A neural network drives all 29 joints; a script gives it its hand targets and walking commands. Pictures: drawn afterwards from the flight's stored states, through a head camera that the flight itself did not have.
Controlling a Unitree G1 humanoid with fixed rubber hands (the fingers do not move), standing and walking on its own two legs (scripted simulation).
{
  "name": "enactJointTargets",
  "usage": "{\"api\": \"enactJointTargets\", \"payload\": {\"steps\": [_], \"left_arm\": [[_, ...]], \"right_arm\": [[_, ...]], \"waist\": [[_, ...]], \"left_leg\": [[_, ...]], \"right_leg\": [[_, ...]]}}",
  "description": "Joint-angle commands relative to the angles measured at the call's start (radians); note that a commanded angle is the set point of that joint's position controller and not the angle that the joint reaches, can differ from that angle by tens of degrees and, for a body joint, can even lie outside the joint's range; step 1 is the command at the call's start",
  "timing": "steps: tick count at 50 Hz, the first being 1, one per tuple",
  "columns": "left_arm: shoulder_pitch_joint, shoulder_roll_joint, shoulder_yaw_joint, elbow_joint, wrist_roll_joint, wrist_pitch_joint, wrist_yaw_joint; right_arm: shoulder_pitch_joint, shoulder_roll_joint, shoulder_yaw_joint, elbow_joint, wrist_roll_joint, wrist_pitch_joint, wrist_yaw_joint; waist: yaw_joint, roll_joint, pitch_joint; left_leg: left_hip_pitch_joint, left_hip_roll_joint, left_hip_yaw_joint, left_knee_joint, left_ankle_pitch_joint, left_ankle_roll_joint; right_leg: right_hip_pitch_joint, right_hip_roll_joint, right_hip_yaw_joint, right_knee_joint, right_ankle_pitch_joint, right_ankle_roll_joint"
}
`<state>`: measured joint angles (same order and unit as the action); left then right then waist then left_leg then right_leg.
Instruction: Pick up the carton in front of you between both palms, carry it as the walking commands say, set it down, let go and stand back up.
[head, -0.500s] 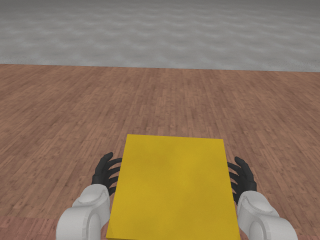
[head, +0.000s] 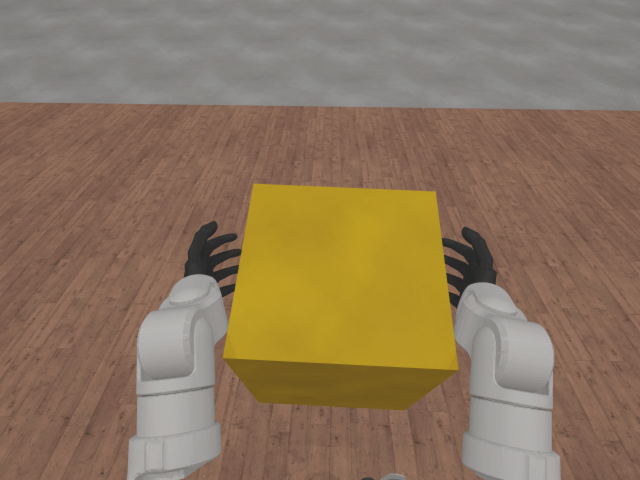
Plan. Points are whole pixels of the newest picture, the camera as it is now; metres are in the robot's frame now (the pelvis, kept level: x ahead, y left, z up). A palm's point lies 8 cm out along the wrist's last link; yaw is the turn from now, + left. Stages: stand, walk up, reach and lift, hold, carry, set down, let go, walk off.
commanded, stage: carry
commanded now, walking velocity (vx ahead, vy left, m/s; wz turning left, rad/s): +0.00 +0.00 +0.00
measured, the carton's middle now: (337, 309) +0.33 +0.00 +0.04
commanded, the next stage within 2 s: none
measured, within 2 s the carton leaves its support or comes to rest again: neither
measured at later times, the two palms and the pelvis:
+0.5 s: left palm (241, 189) +0.50 +0.14 +0.10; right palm (447, 191) +0.50 -0.16 +0.10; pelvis +0.16 -0.01 +0.01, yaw +0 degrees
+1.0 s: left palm (227, 178) +0.52 +0.17 +0.10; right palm (433, 181) +0.52 -0.14 +0.10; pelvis +0.19 +0.01 +0.00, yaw +0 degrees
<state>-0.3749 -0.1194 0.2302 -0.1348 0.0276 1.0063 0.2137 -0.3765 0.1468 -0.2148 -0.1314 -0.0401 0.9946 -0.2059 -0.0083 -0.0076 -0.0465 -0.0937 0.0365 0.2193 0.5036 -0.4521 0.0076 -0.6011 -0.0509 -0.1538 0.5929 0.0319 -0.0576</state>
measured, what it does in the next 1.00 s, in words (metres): walks ahead: right foot, then left foot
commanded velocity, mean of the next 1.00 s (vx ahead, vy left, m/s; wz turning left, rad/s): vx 0.00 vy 0.00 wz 0.00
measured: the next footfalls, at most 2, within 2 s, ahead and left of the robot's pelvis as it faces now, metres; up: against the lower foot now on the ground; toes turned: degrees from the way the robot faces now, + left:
right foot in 0.04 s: +0.20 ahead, -0.08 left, -0.01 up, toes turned -7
left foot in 0.30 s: +0.15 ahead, +0.10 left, +0.00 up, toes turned +3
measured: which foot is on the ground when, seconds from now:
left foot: down 0.00-0.04, up 0.06-0.28, down 0.30-1.00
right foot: up 0.00-0.02, down 0.04-1.00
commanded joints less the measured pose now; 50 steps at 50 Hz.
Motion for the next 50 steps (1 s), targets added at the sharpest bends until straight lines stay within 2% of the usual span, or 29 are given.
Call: {"api": "enactJointTargets", "payload": {"steps": [1,2,3,4,5,6,7,9,12,14,15,16,17,18,20,23,25,28,30,31,34,36,38,41,42,43,47,48,50], "left_arm": [[-0.534,-0.603,-0.503,0.036,-0.118,-0.029,-0.005],[-0.551,-0.601,-0.483,0.061,-0.118,-0.029,-0.009],[-0.603,-0.577,-0.475,0.08,-0.119,-0.032,0.0],[-0.616,-0.607,-0.481,0.091,-0.145,-0.04,0.002],[-0.646,-0.66,-0.485,0.077,-0.162,-0.05,-0.003],[-0.681,-0.705,-0.494,0.061,-0.172,-0.057,-0.012],[-0.706,-0.746,-0.506,0.05,-0.177,-0.064,-0.02],[-0.731,-0.788,-0.526,0.02,-0.183,-0.08,-0.034],[-0.678,-0.788,-0.557,-0.035,-0.172,-0.096,-0.04],[-0.628,-0.771,-0.579,-0.082,-0.164,-0.098,-0.039],[-0.608,-0.763,-0.589,-0.102,-0.164,-0.096,-0.039],[-0.595,-0.753,-0.6,-0.123,-0.165,-0.092,-0.04],[-0.59,-0.746,-0.61,-0.146,-0.165,-0.083,-0.043],[-0.588,-0.745,-0.627,-0.162,-0.177,-0.076,-0.048],[-0.622,-0.731,-0.645,-0.194,-0.194,-0.066,-0.052],[-0.551,-0.695,-0.624,-0.139,-0.168,-0.047,-0.045],[-0.512,-0.684,-0.601,-0.097,-0.141,-0.032,-0.039],[-0.518,-0.695,-0.577,-0.058,-0.118,-0.019,-0.036],[-0.556,-0.712,-0.571,-0.044,-0.116,-0.017,-0.037],[-0.571,-0.718,-0.569,-0.035,-0.115,-0.017,-0.037],[-0.584,-0.723,-0.56,-0.004,-0.111,-0.017,-0.034],[-0.587,-0.728,-0.554,0.011,-0.109,-0.019,-0.032],[-0.593,-0.735,-0.552,0.019,-0.11,-0.02,-0.03],[-0.609,-0.749,-0.555,0.021,-0.113,-0.023,-0.029],[-0.62,-0.754,-0.558,0.021,-0.115,-0.023,-0.029],[-0.631,-0.759,-0.559,0.021,-0.118,-0.024,-0.03],[-0.631,-0.761,-0.559,0.034,-0.122,-0.026,-0.031],[-0.627,-0.762,-0.557,0.036,-0.121,-0.028,-0.031],[-0.625,-0.765,-0.554,0.033,-0.117,-0.03,-0.03]], "right_arm": [[-0.537,0.579,0.5,0.026,0.114,-0.015,-0.015],[-0.578,0.576,0.487,0.046,0.105,-0.014,-0.021],[-0.582,0.607,0.486,0.084,0.11,-0.01,-0.024],[-0.599,0.614,0.487,0.076,0.113,-0.011,-0.025],[-0.656,0.662,0.497,0.064,0.129,-0.014,-0.024],[-0.707,0.708,0.509,0.056,0.149,-0.019,-0.021],[-0.739,0.74,0.517,0.052,0.16,-0.025,-0.016],[-0.744,0.782,0.538,0.051,0.171,-0.043,-0.003],[-0.657,0.79,0.566,0.024,0.167,-0.064,0.011],[-0.596,0.78,0.579,-0.01,0.164,-0.07,0.015],[-0.574,0.772,0.585,-0.029,0.164,-0.07,0.018],[-0.558,0.761,0.591,-0.05,0.167,-0.068,0.022],[-0.566,0.742,0.596,-0.071,0.163,-0.068,0.022],[-0.572,0.727,0.598,-0.094,0.162,-0.064,0.022],[-0.562,0.709,0.599,-0.117,0.167,-0.055,0.026],[-0.512,0.663,0.582,-0.095,0.145,-0.031,0.026],[-0.49,0.65,0.569,-0.067,0.13,-0.016,0.025],[-0.504,0.663,0.557,-0.038,0.12,-0.004,0.028],[-0.538,0.68,0.554,-0.029,0.121,-0.003,0.03],[-0.552,0.687,0.553,-0.022,0.121,-0.003,0.03],[-0.566,0.697,0.546,0.006,0.118,-0.002,0.027],[-0.576,0.706,0.542,0.02,0.118,-0.002,0.025],[-0.584,0.714,0.537,0.031,0.119,-0.002,0.025],[-0.582,0.718,0.528,0.043,0.117,-0.004,0.024],[-0.586,0.719,0.525,0.044,0.115,-0.006,0.023],[-0.59,0.721,0.524,0.044,0.113,-0.008,0.023],[-0.593,0.725,0.527,0.047,0.113,-0.01,0.023],[-0.6,0.729,0.531,0.043,0.117,-0.011,0.024],[-0.616,0.736,0.538,0.037,0.125,-0.012,0.025]], "waist": [[0.051,0.062,-0.303],[0.059,-0.062,-0.355],[0.059,-0.241,-0.458],[0.056,-0.261,-0.532],[0.05,-0.244,-0.514],[0.043,-0.166,-0.5],[0.033,-0.121,-0.482],[0.03,-0.106,-0.506],[0.029,-0.113,-0.541],[0.027,-0.11,-0.558],[0.022,-0.105,-0.56],[0.021,-0.102,-0.552],[0.03,-0.017,-0.557],[0.032,0.036,-0.544],[0.024,0.024,-0.498],[0.029,-0.011,-0.474],[0.024,-0.001,-0.464],[0.014,0.033,-0.44],[0.008,0.045,-0.414],[0.008,0.041,-0.406],[0.016,-0.009,-0.412],[0.022,-0.032,-0.412],[0.022,-0.018,-0.415],[0.004,0.051,-0.422],[0.0,0.069,-0.415],[-0.002,0.076,-0.409],[0.009,0.002,-0.433],[0.012,-0.01,-0.437],[0.012,-0.009,-0.437]], "left_leg": [[-0.019,0.084,0.012,0.269,0.665,0.025],[-0.177,0.045,-0.019,0.44,0.318,-0.003],[-0.396,-0.089,-0.094,0.627,-0.131,-0.024],[-0.381,-0.072,-0.192,0.706,-0.182,-0.007],[-0.393,-0.053,-0.224,0.695,-0.173,0.012],[-0.409,-0.033,-0.238,0.656,-0.164,0.022],[-0.412,-0.01,-0.244,0.558,-0.138,0.023],[-0.347,-0.019,-0.224,0.36,-0.098,0.016],[-0.285,-0.049,-0.19,0.187,0.002,0.008],[-0.231,-0.048,-0.162,0.064,0.172,0.01],[-0.172,-0.034,-0.159,0.001,0.293,0.015],[-0.12,-0.003,-0.192,-0.01,0.381,0.029],[-0.086,0.053,-0.238,0.101,0.621,0.049],[-0.092,0.074,-0.247,0.14,0.69,0.063],[-0.149,0.06,-0.234,0.126,0.675,0.05],[-0.137,0.043,-0.215,0.13,0.679,0.052],[-0.103,0.052,-0.221,0.127,0.77,0.059],[-0.05,0.088,-0.245,0.136,0.964,0.075],[-0.047,0.092,-0.247,0.123,0.972,0.075],[-0.06,0.087,-0.244,0.118,0.936,0.069],[-0.139,0.05,-0.22,0.111,0.737,0.042],[-0.145,0.03,-0.207,0.075,0.646,0.03],[-0.086,0.043,-0.216,0.071,0.742,0.035],[0.025,0.111,-0.257,0.108,1.061,0.073],[0.033,0.122,-0.262,0.107,1.098,0.081],[0.023,0.123,-0.263,0.106,1.083,0.081],[-0.092,0.079,-0.245,0.111,0.752,0.05],[-0.09,0.072,-0.243,0.106,0.713,0.046],[-0.063,0.082,-0.252,0.097,0.741,0.052]], "right_leg": [[0.435,0.055,-0.05,-0.157,0.207,0.0],[0.613,-0.124,0.146,-0.059,0.611,0.0],[0.818,-0.325,0.455,-0.07,0.858,-0.14],[0.802,-0.345,0.503,-0.122,0.691,-0.209],[0.755,-0.311,0.461,-0.133,0.575,-0.21],[0.719,-0.288,0.422,-0.133,0.491,-0.194],[0.685,-0.266,0.374,-0.128,0.468,-0.169],[0.673,-0.243,0.303,-0.123,0.541,-0.14],[0.723,-0.23,0.238,-0.086,0.707,-0.139],[0.734,-0.194,0.172,-0.033,0.766,-0.125],[0.7,-0.177,0.149,-0.011,0.746,-0.112],[0.644,-0.161,0.15,-0.004,0.685,-0.098],[0.59,-0.129,0.126,0.004,0.627,-0.08],[0.57,-0.116,0.134,0.005,0.593,-0.069],[0.584,-0.122,0.133,0.011,0.638,-0.084],[0.565,-0.115,0.136,0.024,0.699,-0.089],[0.526,-0.098,0.125,0.035,0.642,-0.08],[0.443,-0.057,0.097,0.024,0.454,-0.052],[0.432,-0.043,0.087,-0.02,0.377,-0.04],[0.451,-0.047,0.09,-0.03,0.4,-0.04],[0.547,-0.094,0.122,-0.003,0.631,-0.065],[0.559,-0.106,0.129,0.004,0.689,-0.076],[0.507,-0.091,0.119,0.013,0.602,-0.066],[0.391,-0.039,0.089,-0.002,0.29,-0.028],[0.381,-0.027,0.081,-0.03,0.21,-0.019],[0.396,-0.028,0.082,-0.046,0.197,-0.017],[0.517,-0.114,0.137,0.001,0.558,-0.059],[0.511,-0.122,0.142,0.003,0.579,-0.065],[0.477,-0.112,0.136,-0.002,0.506,-0.057]]}}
